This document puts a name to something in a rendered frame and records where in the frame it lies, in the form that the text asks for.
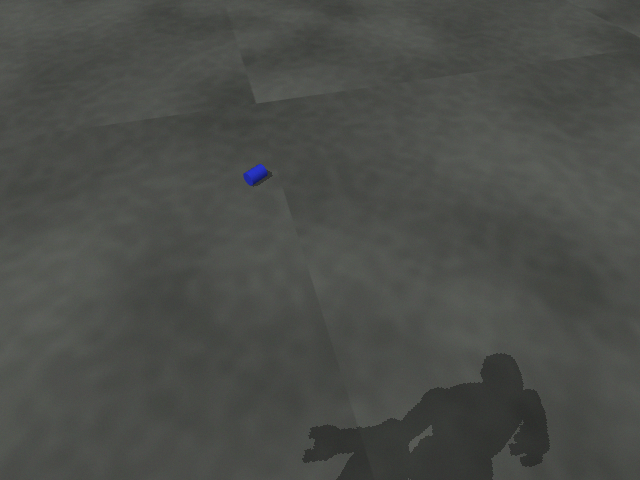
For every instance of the can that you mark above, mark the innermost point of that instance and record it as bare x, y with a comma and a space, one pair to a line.
255, 174

